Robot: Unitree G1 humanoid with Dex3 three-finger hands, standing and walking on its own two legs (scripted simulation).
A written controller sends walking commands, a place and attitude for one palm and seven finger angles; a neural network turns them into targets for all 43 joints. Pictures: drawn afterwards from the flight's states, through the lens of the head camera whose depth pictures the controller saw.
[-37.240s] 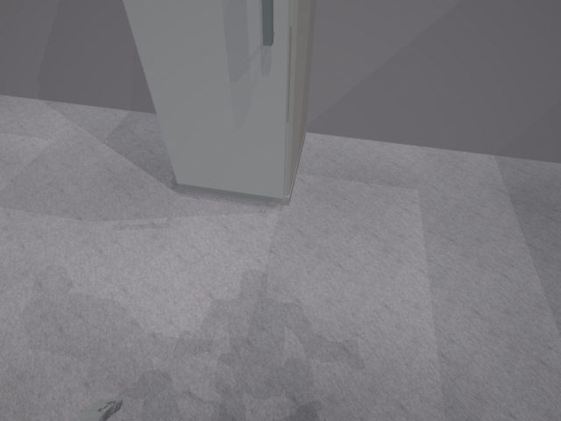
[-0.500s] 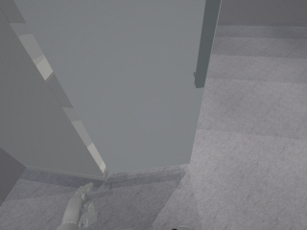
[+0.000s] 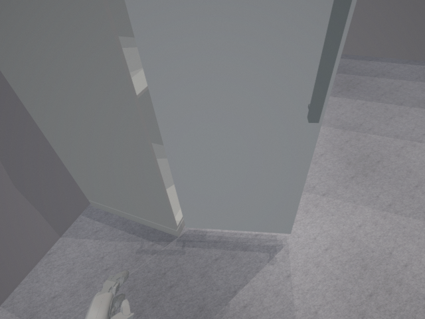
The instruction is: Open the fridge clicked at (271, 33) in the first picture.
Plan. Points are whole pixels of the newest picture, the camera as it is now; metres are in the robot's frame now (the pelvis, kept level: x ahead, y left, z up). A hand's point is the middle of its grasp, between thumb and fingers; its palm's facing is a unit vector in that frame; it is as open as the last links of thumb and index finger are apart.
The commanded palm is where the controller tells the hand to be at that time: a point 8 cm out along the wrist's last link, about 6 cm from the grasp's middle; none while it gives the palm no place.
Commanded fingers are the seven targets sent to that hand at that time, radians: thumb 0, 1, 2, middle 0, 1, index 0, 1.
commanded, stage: stop stepping back and stand still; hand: right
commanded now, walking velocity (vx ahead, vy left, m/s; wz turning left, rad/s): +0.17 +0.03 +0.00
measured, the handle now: (328, 43) +0.66 -0.20 +0.24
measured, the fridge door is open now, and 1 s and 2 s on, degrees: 74 74 74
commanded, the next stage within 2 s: let the arm hang, fingers relaxed in 1.06 s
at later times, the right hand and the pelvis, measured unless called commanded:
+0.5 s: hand out of the picture +0.13 -0.27 +0.16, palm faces +0.43 +0.77 -0.48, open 7.4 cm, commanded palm +0.07 -0.32 +0.17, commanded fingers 0.00 -0.90 -0.90 0.20 0.30 0.20 0.30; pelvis -0.05 -0.01 -0.02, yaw -2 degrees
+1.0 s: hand out of the picture +0.17 -0.31 +0.17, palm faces +0.45 +0.76 -0.47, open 7.4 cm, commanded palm +0.10 -0.35 +0.17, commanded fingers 0.00 -0.90 -0.90 0.20 0.30 0.20 0.30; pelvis -0.02 -0.04 -0.01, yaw -3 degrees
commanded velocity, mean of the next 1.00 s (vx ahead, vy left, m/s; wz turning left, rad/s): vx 0.08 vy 0.01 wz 0.00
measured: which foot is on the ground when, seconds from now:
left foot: up 0.00-0.02, down 0.04-1.00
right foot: down 0.00-0.04, up 0.06-0.26, down 0.28-0.46, up 0.48-0.70, down 0.72-1.00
